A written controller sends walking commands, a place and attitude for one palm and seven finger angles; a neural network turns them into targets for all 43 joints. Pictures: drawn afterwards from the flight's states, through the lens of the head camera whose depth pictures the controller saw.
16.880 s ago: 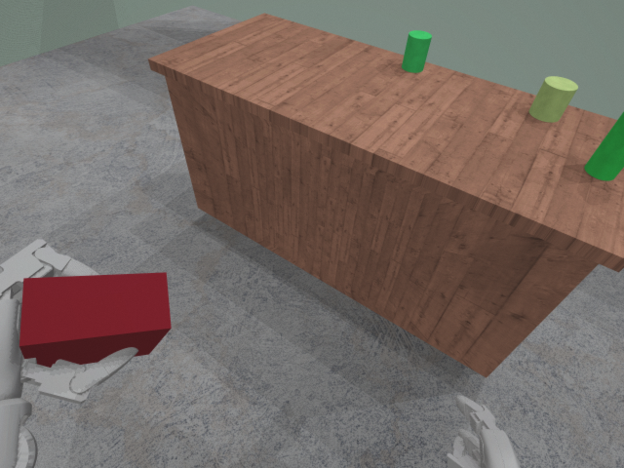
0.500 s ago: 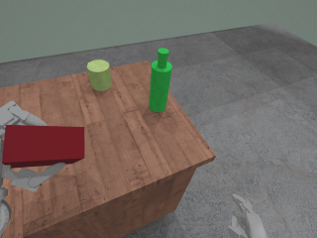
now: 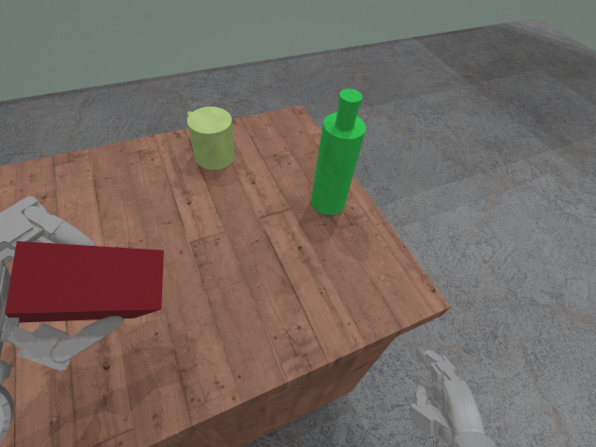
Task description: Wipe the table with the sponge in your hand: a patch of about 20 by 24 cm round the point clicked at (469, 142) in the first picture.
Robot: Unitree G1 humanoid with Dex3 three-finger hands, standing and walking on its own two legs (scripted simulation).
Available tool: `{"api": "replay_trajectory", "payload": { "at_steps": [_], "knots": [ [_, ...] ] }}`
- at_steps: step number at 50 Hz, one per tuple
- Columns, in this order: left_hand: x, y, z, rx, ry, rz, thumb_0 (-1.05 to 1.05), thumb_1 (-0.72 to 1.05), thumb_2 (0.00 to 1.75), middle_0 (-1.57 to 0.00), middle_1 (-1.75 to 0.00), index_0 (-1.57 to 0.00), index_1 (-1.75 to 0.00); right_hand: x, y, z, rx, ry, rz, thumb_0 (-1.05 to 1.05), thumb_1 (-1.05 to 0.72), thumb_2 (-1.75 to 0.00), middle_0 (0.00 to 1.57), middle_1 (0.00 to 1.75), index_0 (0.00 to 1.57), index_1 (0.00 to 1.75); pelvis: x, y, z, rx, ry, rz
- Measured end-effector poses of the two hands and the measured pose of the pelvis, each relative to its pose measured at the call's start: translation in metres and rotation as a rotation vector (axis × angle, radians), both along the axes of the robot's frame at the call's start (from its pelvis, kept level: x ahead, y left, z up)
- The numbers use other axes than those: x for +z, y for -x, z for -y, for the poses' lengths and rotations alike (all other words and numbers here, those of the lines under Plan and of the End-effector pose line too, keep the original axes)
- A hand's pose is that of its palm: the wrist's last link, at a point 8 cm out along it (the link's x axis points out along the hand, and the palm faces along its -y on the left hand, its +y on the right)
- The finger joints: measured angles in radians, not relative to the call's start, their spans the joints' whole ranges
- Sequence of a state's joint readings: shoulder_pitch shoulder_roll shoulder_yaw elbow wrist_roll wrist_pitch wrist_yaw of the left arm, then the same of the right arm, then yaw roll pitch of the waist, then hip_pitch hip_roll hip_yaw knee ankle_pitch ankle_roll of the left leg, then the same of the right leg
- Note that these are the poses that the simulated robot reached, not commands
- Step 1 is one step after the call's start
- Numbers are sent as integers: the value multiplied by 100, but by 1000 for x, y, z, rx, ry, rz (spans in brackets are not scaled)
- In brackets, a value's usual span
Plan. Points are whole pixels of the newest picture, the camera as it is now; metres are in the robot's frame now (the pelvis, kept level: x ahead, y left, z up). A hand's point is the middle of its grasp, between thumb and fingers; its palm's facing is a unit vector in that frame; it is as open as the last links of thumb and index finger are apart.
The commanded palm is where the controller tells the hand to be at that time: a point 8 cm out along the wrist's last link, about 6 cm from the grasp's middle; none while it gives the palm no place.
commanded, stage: come to a stop and stand still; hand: left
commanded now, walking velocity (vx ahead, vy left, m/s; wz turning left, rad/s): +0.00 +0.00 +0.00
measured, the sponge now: (106, 287) +0.23 +0.22 +0.15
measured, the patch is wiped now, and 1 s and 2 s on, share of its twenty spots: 0.00 0.00 0.00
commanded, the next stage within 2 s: look again from close up in 0.18 s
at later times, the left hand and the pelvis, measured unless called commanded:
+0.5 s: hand (81, 327) +0.19 +0.22 +0.15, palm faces +0.39 -0.84 -0.37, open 9.8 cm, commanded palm +0.14 +0.25 +0.18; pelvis -0.02 -0.03 +0.00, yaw +1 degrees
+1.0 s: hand (35, 268) +0.22 +0.25 +0.19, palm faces +0.47 -0.74 -0.49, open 9.8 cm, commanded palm +0.12 +0.24 +0.18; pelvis -0.04 -0.04 +0.00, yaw +0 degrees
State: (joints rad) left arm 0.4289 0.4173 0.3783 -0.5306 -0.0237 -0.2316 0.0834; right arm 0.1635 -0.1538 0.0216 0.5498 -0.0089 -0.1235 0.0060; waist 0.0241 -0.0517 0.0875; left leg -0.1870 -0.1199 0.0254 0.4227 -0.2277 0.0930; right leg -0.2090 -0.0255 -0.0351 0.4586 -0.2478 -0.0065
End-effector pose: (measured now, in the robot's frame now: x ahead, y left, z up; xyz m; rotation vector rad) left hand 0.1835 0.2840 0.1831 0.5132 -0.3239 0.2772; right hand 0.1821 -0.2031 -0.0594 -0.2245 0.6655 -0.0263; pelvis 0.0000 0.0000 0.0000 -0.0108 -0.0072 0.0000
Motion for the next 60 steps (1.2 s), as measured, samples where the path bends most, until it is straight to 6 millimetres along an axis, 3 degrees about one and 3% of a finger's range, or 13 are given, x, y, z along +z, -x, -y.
{"api": "replay_trajectory", "payload": {
  "at_steps": [9, 19, 29, 37, 45, 48, 50, 52, 54, 58, 60],
  "knots": [
    [-25, 14, 1, 57, 60, -126, 0, -48, 102, -79, -133, -78, -133, -8, 16, 17, -28, 28, -76, 1, -90, -90, 20, 30, 21, 30, 2, 6, 8, 17, 16, 0],
    [-7, 31, 19, 58, 58, -21, 0, -48, 102, -79, -133, -78, -133, -1, 26, 37, -42, 41, -26, 1, -90, -90, 20, 30, 20, 30, 2, 17, 23, 17, 13, 20],
    [-27, 33, 35, 82, 128, -87, 0, -48, 102, -79, -133, -78, -133, -1, 42, 55, -57, 42, -24, 1, -90, -90, 20, 30, 20, 30, 3, 24, 37, 6, 16, 10],
    [-12, 29, 47, 25, 89, -44, 0, -48, 102, -80, -133, -78, -133, -1, 48, 68, -79, 56, -28, 1, -90, -90, 20, 30, 20, 30, 3, 24, 42, 3, 16, 9],
    [-10, 31, 38, 46, 72, -67, 0, -48, 102, -80, -133, -78, -133, -1, 46, 67, -98, 43, -19, 1, -90, -90, 20, 30, 20, 30, 4, 21, 39, -2, 12, 8],
    [13, 17, 14, 64, -108, 11, 0, -48, 102, -80, -132, -78, -133, -6, 47, 62, -23, 68, -44, 1, -90, -90, 20, 30, 20, 30, 1, 30, 41, 14, 17, 1],
    [27, 7, -5, 113, -116, 87, 0, -48, 102, -80, -133, -78, -133, -11, 48, 58, 10, 64, -74, 1, -90, -90, 20, 30, 20, 30, -1, 36, 42, 8, 14, -2],
    [30, 1, -13, 134, -72, 120, 0, -48, 102, -80, -133, -78, -133, -13, 51, 56, 1, 36, -71, 1, -90, -90, 20, 30, 20, 30, -2, 38, 38, -13, 12, -7],
    [22, 0, -3, 99, -22, 98, -1, -48, 102, -79, -133, -78, -133, -13, 54, 54, -31, 1, -51, 1, -90, -90, 20, 30, 20, 30, -2, 36, 31, -32, 10, -9],
    [-8, 8, 39, -69, 40, -41, 0, -47, 102, -79, -134, -77, -134, -12, 61, 47, -88, -23, -35, 1, -90, -90, 20, 30, 20, 30, -1, 27, 19, -52, 5, -5],
    [-23, 11, 47, -125, 52, -104, 0, -47, 102, -78, -134, -77, -134, -12, 64, 43, -103, -12, -46, 1, -90, -90, 20, 30, 20, 30, -1, 23, 17, -49, 3, -1]
  ]
}}
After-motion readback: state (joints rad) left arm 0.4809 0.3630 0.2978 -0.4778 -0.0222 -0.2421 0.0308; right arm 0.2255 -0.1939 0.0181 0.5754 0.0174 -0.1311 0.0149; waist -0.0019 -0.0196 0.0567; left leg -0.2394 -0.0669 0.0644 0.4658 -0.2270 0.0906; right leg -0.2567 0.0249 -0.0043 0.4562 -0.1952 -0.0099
